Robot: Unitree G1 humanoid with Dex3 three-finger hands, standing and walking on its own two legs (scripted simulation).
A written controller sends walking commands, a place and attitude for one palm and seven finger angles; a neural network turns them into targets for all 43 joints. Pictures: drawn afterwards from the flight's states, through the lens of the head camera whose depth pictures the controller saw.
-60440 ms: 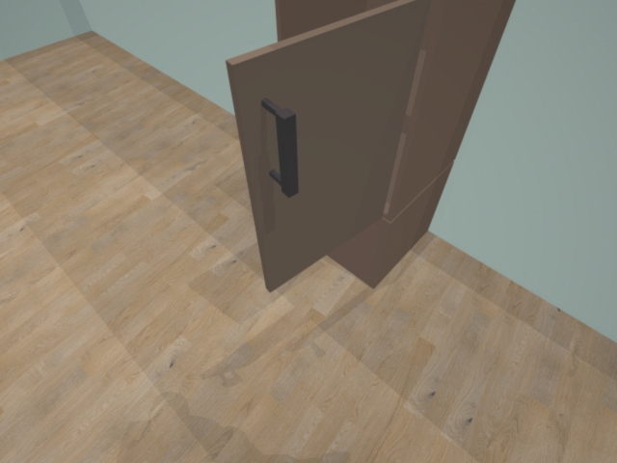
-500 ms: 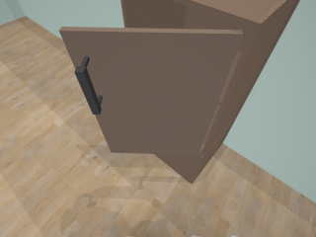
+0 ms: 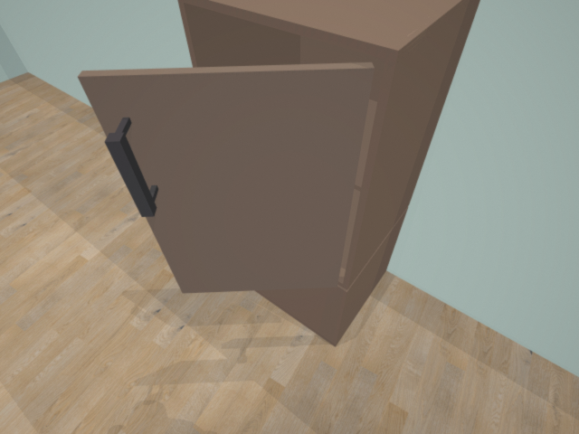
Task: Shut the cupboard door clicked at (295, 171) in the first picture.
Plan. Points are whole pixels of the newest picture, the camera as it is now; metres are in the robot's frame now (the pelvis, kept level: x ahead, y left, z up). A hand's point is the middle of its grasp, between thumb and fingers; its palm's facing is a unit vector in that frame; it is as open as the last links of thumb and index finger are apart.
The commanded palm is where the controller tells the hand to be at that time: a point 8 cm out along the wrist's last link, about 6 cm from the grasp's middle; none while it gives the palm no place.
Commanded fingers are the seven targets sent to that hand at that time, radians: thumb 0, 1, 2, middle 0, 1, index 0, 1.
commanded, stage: come to a stop and stand still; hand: left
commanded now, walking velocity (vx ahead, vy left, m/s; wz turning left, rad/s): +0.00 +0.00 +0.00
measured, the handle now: (137, 169) +0.48 +0.27 +0.11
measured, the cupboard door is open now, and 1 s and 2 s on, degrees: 39 39 39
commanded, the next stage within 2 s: look again from close up in 0.08 s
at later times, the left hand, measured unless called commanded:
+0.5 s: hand out of the picture +0.05 +0.18 -0.17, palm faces +0.03 -0.98 -0.19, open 7.4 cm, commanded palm none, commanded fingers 0.00 0.90 0.90 -0.20 -0.30 -0.20 -0.30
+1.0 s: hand (155, 317) +0.27 +0.21 +0.01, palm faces +0.24 -0.96 -0.12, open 7.2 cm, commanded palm +0.17 +0.25 -0.04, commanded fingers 0.00 0.90 0.90 -0.38 -0.50 -0.38 -0.50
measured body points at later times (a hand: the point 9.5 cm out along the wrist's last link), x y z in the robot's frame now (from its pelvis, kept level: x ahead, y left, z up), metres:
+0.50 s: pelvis +0.04 +0.01 +0.01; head +0.06 +0.01 +0.46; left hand +0.05 +0.23 -0.15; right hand +0.05 -0.21 -0.15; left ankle +0.06 +0.13 -0.73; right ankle +0.04 -0.10 -0.73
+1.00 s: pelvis +0.06 +0.01 -0.01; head +0.06 -0.01 +0.44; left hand +0.25 +0.26 +0.02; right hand +0.19 -0.24 -0.12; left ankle +0.06 +0.13 -0.73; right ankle +0.04 -0.10 -0.73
